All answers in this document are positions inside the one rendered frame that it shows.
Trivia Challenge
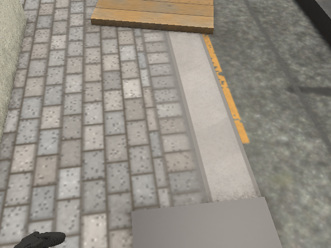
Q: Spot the left robot hand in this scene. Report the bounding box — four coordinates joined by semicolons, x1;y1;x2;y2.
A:
14;231;66;248

